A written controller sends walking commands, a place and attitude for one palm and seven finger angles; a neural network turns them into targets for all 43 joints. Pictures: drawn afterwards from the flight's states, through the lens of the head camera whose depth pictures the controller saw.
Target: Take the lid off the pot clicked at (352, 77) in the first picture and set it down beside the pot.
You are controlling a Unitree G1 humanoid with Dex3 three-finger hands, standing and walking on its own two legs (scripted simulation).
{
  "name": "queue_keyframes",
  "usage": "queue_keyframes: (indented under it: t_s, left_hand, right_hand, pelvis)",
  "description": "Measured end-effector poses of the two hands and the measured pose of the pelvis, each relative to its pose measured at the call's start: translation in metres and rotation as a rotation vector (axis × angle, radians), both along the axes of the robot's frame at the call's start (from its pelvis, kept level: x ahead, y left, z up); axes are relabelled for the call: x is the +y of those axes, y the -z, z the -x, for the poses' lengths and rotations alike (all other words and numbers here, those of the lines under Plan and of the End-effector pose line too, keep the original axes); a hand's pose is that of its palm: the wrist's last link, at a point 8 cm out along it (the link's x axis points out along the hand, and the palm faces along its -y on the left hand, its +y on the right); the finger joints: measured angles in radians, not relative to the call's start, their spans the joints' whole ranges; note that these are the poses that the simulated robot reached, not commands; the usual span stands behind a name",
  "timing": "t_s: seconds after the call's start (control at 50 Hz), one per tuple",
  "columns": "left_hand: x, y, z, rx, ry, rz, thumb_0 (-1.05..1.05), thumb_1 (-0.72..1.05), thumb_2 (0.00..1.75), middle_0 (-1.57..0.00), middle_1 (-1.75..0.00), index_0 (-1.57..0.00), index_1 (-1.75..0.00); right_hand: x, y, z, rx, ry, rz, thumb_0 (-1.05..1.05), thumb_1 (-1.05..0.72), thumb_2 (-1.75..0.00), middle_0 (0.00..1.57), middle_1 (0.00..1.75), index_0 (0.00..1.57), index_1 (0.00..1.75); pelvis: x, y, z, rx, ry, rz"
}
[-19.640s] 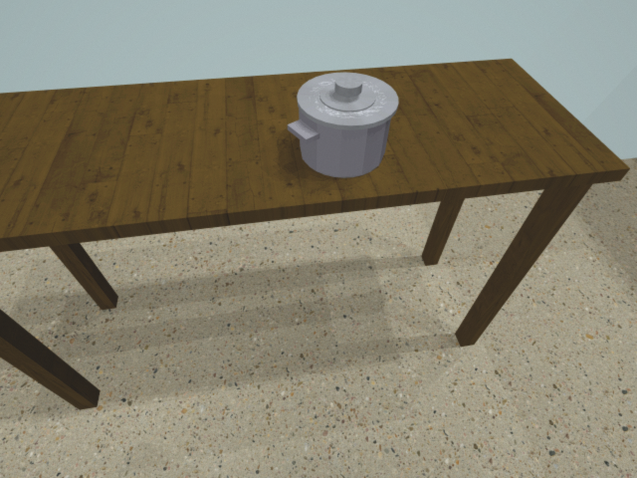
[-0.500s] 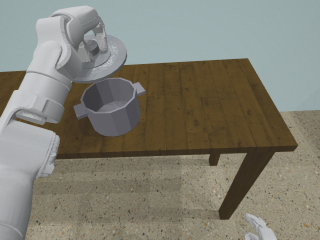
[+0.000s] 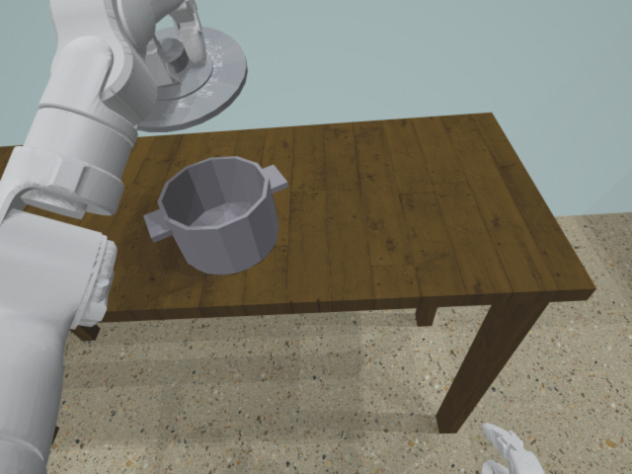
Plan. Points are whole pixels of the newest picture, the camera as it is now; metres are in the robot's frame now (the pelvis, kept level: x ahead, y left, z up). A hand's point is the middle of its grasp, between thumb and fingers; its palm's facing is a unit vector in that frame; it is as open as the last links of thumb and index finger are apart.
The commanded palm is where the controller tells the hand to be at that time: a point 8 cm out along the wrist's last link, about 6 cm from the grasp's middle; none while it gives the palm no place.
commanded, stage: lift the lid straight up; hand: left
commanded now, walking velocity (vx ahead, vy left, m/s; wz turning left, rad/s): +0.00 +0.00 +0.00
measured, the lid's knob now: (166, 57) +0.49 +0.16 +0.30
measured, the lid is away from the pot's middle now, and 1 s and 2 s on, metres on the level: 0.02 0.12 0.21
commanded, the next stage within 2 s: move the lid sideways beside the pot in 0.12 s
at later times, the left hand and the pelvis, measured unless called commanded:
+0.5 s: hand (128, 65) +0.46 +0.19 +0.31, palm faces -0.08 -0.05 -1.00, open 6.7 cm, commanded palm +0.43 +0.20 +0.38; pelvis +0.00 +0.00 +0.00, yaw +0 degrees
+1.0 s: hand (73, 74) +0.46 +0.25 +0.31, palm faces -0.11 -0.05 -0.99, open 6.7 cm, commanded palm +0.43 +0.25 +0.38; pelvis +0.00 +0.01 +0.00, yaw +0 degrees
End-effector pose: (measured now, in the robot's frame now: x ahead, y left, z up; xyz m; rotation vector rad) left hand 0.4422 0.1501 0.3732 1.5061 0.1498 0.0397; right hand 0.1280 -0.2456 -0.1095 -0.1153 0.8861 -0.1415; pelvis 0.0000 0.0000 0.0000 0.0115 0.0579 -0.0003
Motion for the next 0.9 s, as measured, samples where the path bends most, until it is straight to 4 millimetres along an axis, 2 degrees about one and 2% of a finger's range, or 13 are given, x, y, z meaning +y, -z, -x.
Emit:
queue_keyframes:
  t_s: [0.36,0.9]
  left_hand:
    - [0.018,0.006,-0.002,0.017,-0.026,-0.021,0.04,0.22,0.83,-0.65,-0.88,-0.83,-0.97]
    - [0.086,0.011,-0.004,0.059,-0.157,-0.021,0.04,0.22,0.82,-0.65,-0.88,-0.83,-0.97]
  right_hand:
    - [0.0,-0.006,-0.007,-0.003,-0.005,0.02,0.01,-0.9,-0.89,0.2,0.3,0.2,0.3]
    - [-0.009,0.0,0.025,0.108,0.047,0.041,0.01,-0.9,-0.89,0.2,0.3,0.2,0.3]
  pelvis:
    - [0.001,0.0,-0.001,0.005,-0.006,0.003]
    - [0.004,0.0,0.0,0.021,-0.005,0.013]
